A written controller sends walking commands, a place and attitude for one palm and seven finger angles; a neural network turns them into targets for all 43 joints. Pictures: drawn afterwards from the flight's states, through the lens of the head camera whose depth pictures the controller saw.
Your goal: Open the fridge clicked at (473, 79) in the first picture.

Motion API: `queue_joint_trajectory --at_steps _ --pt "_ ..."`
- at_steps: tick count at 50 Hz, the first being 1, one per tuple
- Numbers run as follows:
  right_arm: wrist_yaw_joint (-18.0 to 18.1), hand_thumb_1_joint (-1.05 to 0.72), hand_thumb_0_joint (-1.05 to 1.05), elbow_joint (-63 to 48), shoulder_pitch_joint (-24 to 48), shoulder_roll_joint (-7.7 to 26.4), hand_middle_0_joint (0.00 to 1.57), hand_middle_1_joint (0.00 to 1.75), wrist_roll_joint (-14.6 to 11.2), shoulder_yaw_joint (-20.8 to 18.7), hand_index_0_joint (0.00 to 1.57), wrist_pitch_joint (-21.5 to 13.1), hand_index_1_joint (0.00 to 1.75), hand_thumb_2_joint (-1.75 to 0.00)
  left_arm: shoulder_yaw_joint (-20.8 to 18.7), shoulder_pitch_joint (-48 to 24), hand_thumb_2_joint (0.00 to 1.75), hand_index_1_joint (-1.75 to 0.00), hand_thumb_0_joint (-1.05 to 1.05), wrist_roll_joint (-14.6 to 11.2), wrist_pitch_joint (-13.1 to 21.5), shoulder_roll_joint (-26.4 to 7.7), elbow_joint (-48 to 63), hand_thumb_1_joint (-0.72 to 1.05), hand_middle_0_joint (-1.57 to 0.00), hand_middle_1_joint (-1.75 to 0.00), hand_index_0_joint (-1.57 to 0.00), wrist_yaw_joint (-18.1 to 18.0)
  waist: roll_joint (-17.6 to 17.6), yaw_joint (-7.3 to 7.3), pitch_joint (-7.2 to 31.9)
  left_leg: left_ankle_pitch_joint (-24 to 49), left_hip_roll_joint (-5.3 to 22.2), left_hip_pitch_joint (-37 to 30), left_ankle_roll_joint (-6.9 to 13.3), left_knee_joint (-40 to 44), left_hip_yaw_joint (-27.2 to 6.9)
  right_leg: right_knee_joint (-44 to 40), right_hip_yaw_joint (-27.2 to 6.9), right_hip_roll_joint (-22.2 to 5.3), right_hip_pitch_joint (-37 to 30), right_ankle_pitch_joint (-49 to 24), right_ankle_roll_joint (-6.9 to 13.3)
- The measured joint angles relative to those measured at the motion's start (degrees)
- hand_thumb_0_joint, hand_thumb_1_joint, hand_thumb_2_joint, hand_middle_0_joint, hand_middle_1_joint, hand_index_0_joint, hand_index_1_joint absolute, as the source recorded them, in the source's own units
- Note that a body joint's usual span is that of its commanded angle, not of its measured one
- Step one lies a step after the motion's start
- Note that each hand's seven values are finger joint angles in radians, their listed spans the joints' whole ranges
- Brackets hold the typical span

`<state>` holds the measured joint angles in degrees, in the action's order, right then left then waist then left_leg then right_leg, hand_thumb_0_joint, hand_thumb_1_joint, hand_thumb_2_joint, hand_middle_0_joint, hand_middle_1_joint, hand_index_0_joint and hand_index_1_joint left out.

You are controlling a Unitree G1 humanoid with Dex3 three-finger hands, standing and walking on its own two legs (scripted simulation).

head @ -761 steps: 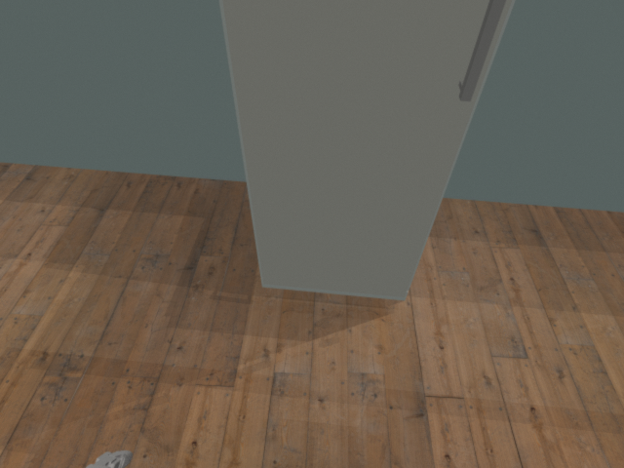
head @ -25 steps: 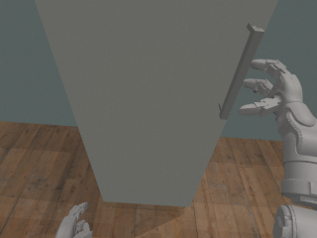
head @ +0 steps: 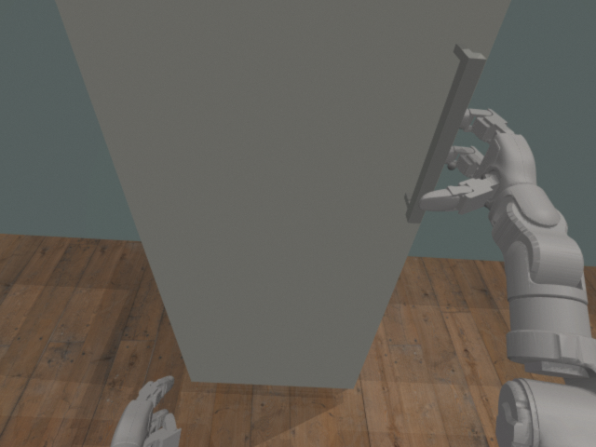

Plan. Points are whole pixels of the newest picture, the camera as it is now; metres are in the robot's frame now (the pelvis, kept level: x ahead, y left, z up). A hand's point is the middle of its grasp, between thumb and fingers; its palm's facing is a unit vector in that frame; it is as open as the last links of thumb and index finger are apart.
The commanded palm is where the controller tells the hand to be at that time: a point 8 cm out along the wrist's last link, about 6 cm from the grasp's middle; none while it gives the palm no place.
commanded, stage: slide the fingers in behind the handle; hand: right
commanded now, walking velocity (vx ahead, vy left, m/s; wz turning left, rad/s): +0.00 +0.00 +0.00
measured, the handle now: (434, 143) +0.46 -0.15 +0.23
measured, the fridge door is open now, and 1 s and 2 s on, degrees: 0 0 0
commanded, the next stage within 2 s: grip the handle and tug to test in 0.92 s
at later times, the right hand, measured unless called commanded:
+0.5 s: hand (429, 164) +0.40 -0.13 +0.23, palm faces +0.01 +1.00 +0.00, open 14.0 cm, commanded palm +0.38 -0.18 +0.23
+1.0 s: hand (436, 164) +0.39 -0.14 +0.23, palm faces +0.01 +1.00 +0.00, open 14.1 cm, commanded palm +0.37 -0.19 +0.23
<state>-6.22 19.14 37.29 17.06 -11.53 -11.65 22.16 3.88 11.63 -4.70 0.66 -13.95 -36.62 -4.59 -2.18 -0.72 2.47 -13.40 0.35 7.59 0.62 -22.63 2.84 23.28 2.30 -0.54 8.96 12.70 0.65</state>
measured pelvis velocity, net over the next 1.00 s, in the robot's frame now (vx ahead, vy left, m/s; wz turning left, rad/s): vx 0.00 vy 0.00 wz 0.00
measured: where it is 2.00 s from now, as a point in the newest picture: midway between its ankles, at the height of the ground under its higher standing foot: outside the picture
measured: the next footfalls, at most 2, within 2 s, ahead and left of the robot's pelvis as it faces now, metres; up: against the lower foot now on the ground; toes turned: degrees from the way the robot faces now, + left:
none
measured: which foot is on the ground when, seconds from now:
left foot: down 0.00-1.00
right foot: down 0.00-1.00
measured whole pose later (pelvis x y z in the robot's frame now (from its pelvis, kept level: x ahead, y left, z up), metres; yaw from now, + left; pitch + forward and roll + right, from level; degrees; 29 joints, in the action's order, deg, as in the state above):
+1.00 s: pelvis +0.00 +0.00 +0.00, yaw +0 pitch -2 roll +0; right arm -3.7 16.0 36.2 14.6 -11.3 -10.4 24.1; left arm 3.6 10.7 -4.1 -0.3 -13.8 -36.9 -4.5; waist -2.2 -0.8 2.7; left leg -13.3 0.0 6.5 0.9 -21.7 2.8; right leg 22.4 2.2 -0.9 7.9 12.7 0.3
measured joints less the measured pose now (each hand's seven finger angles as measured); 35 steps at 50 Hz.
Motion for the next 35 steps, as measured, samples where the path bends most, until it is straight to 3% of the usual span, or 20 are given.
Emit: queue_joint_trajectory --at_steps 11,35 --pt "2.52 0.50 -0.01 0.02 1.26 -2.40 0.30 1.20 0.21 1.26 0.30 1.03 1.20 -0.30 -0.13 -0.15 0.90 -0.30 0.02 0.45 -0.32 0.18 -1.02 0.90 -0.20 -0.30 -0.20 0.07 -0.14 0.45 -0.15 0.25 -0.06 -0.02 0.05 0.31 -0.20 -0.61 0.19 -0.04 -0.26 -0.34 -0.05" --pt "3.13 0.50 -0.01 0.85 1.49 -2.40 0.30 1.20 0.70 0.79 0.30 0.15 1.20 -0.30 -0.38 -0.58 0.90 -0.30 0.02 0.69 -0.83 0.26 -0.22 0.90 -0.20 -0.30 -0.20 0.21 -0.11 0.53 0.15 0.42 -0.56 -0.43 0.46 1.07 -0.21 -1.37 0.16 -0.50 -0.72 -0.51 -0.46"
